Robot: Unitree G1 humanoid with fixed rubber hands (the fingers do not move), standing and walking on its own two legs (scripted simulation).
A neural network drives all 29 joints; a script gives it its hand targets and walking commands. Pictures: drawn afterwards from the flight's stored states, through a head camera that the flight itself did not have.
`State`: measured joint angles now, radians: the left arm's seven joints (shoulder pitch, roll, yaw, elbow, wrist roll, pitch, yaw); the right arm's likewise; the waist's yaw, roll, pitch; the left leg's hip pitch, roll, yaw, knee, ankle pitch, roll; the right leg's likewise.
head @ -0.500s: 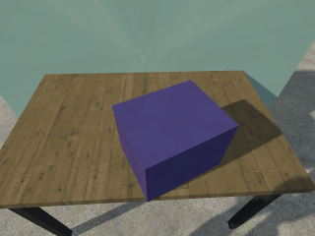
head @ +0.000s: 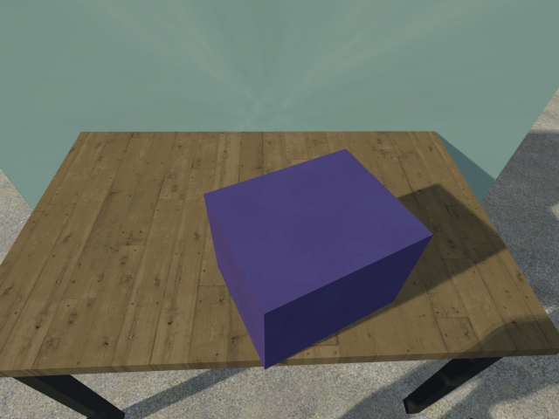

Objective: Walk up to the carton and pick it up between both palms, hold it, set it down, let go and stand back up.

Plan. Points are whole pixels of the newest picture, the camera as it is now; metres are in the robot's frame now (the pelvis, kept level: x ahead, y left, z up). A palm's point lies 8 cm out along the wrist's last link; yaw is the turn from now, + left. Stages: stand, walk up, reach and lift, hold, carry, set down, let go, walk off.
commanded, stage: walk up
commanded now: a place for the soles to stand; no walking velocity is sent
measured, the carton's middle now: (307, 252) +0.39 -0.03 -0.01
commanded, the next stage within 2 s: reach and lift in 1.32 s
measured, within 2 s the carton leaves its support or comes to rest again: neither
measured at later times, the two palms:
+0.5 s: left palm out of the picture +0.07 +0.30 -0.12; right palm out of the picture +0.09 -0.31 -0.11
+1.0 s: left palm out of the picture +0.09 +0.30 -0.12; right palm out of the picture +0.12 -0.31 -0.11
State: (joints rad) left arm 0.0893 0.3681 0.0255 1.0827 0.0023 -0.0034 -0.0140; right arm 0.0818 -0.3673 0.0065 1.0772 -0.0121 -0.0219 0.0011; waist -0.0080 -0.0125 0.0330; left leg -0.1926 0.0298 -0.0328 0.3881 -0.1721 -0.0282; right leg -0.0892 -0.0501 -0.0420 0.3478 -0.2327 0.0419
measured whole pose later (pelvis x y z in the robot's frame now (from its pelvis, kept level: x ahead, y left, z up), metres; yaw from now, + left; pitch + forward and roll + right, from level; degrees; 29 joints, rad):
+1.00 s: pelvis +0.02 -0.01 +0.00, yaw +3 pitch -2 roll +0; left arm 0.12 0.36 0.05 1.03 0.02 0.02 -0.02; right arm 0.11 -0.37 0.00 1.05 -0.02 -0.01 0.00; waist 0.00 0.00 0.05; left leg -0.19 0.03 -0.06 0.44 -0.22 -0.04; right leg -0.06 -0.06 -0.10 0.39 -0.29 0.03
